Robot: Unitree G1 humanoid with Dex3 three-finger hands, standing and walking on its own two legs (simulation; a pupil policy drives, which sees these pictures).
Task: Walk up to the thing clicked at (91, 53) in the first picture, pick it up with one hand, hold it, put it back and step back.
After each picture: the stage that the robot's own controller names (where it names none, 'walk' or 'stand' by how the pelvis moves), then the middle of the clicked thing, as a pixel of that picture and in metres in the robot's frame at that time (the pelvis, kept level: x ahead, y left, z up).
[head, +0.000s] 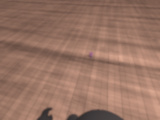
stand; (91, 54) +1.31 -0.01 -0.72
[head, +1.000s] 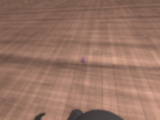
walk; (83, 60) +1.18 +0.25 -0.69
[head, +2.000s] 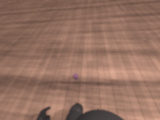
walk; (76, 76) +0.72 +0.30 -0.71
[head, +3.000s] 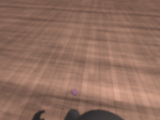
walk; (74, 92) +0.47 +0.19 -0.70
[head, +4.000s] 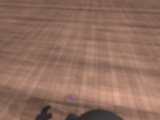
stand; (73, 97) +0.40 +0.19 -0.72
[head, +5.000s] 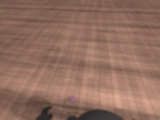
stand; (73, 99) +0.37 +0.20 -0.72
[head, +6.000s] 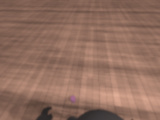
stand; (73, 99) +0.38 +0.21 -0.73
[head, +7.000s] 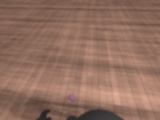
stand; (72, 98) +0.38 +0.21 -0.73
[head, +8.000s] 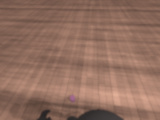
stand; (72, 98) +0.37 +0.22 -0.73
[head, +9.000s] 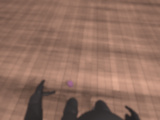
go down; (70, 84) +0.41 +0.21 -0.63
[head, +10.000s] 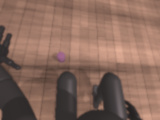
go down; (61, 57) +0.47 +0.22 -0.30
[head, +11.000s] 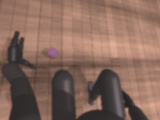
close in; (52, 53) +0.46 +0.23 -0.27
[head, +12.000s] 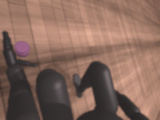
close; (22, 50) +0.46 +0.27 -0.23
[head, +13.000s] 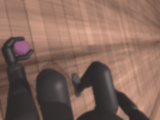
lift; (22, 49) +0.45 +0.26 -0.23
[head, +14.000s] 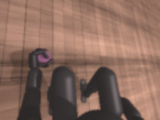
lift; (44, 58) +0.38 +0.25 -0.19
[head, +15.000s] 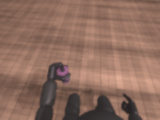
lift; (64, 75) +0.32 +0.18 -0.01
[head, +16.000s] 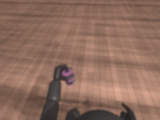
hold; (68, 77) +0.32 +0.16 -0.01
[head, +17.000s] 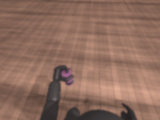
hold; (68, 77) +0.32 +0.17 -0.02
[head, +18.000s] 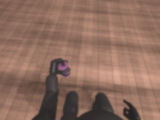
crouch; (64, 69) +0.37 +0.18 -0.07
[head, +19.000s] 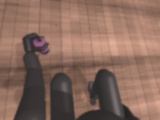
lower; (42, 46) +0.49 +0.26 -0.11
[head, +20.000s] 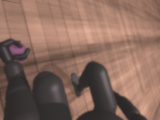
lower; (20, 52) +0.44 +0.26 -0.24
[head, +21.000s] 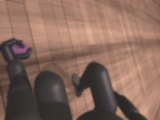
lower; (22, 52) +0.44 +0.26 -0.24
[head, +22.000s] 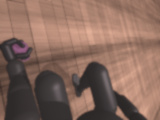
lower; (22, 51) +0.44 +0.26 -0.24
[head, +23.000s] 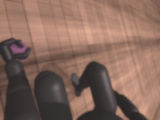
lower; (20, 52) +0.44 +0.26 -0.24
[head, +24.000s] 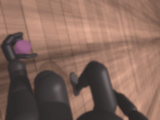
open; (22, 50) +0.44 +0.24 -0.24
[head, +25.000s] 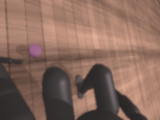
stand; (35, 51) +0.43 +0.24 -0.24
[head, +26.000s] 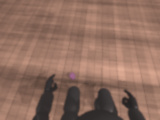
stand; (72, 76) +0.41 +0.18 -0.53
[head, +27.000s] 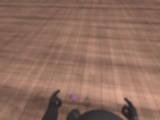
stand; (74, 98) +0.37 +0.17 -0.66
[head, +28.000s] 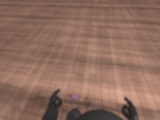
stand; (74, 97) +0.38 +0.17 -0.66
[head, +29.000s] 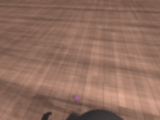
stand; (77, 98) +0.38 +0.16 -0.72
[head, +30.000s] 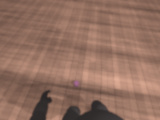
walk; (76, 83) +0.43 +0.10 -0.70
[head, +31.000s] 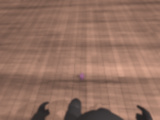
walk; (81, 76) +0.58 +0.12 -0.69
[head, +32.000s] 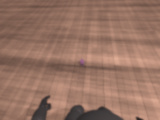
walk; (82, 62) +0.90 +0.18 -0.69
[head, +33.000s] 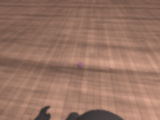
stand; (80, 65) +1.00 +0.19 -0.71
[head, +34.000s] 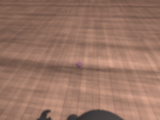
stand; (79, 64) +1.01 +0.20 -0.72
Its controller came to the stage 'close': yes
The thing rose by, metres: 0.70
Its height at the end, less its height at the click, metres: +0.00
